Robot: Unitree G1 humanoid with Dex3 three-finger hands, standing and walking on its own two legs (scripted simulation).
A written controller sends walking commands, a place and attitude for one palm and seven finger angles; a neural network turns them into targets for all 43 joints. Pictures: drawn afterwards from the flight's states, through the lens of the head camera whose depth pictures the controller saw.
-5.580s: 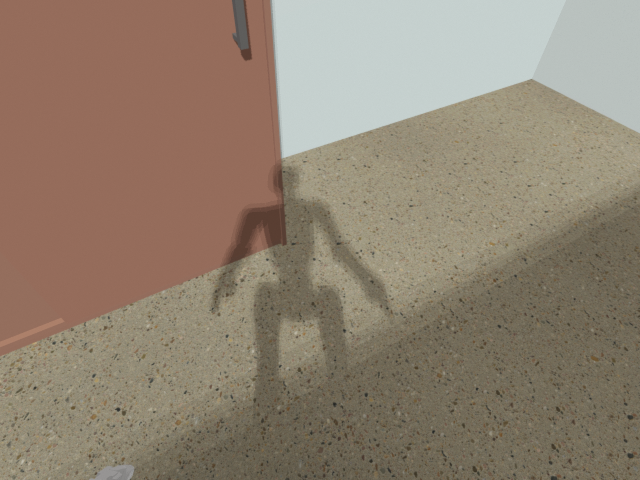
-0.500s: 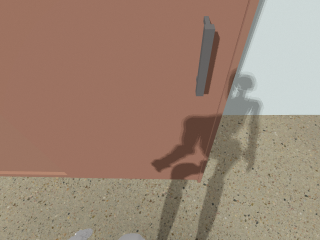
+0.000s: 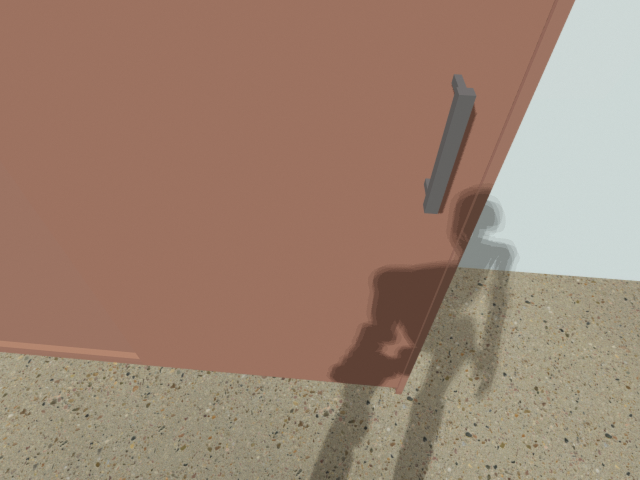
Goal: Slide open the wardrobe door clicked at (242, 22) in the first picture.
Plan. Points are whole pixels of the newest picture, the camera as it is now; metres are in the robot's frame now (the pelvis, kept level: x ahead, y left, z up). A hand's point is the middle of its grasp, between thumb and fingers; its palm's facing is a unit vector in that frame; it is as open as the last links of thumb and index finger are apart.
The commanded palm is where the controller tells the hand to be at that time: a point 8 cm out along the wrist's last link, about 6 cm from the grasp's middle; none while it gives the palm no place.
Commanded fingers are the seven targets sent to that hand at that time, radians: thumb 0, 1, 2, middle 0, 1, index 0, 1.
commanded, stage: come to a stop and stand still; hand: right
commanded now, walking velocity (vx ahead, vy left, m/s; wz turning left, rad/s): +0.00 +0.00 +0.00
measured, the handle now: (443, 148) +0.52 -0.13 +0.17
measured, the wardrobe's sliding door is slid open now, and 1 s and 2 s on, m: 0.00 0.00 0.00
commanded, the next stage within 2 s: look again from close up in 0.80 s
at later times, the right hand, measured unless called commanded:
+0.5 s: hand out of the picture +0.00 -0.15 -0.18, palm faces +0.03 +0.99 -0.16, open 7.4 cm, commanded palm none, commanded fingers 0.00 -0.90 -0.90 0.20 0.30 0.20 0.30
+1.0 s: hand out of the picture +0.04 -0.20 -0.18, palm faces +0.02 +0.98 -0.22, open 7.4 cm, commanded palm none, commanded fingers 0.00 -0.90 -0.90 0.20 0.30 0.20 0.30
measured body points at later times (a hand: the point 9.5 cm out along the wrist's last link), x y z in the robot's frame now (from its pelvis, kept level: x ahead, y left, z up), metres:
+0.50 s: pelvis +0.01 +0.00 -0.01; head +0.03 +0.00 +0.44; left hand +0.00 +0.21 -0.17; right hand +0.00 -0.21 -0.17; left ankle -0.04 +0.12 -0.74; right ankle +0.06 -0.12 -0.74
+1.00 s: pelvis +0.02 -0.01 -0.01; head +0.03 -0.02 +0.44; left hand +0.08 +0.22 -0.16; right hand +0.04 -0.25 -0.16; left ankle -0.04 +0.12 -0.74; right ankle +0.06 -0.12 -0.74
